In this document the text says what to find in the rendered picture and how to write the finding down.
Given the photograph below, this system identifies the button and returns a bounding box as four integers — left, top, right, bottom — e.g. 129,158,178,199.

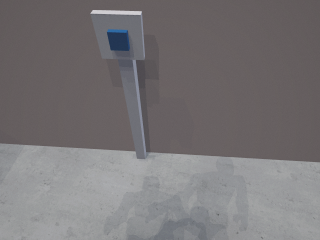
107,29,130,51

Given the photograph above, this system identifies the panel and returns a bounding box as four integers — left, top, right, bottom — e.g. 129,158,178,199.
90,10,146,159

